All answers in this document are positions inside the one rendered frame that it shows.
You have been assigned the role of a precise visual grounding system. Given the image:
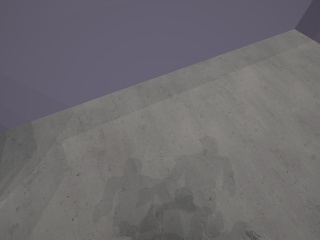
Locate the robot right hand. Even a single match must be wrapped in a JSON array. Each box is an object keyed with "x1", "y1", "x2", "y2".
[{"x1": 244, "y1": 227, "x2": 271, "y2": 240}]

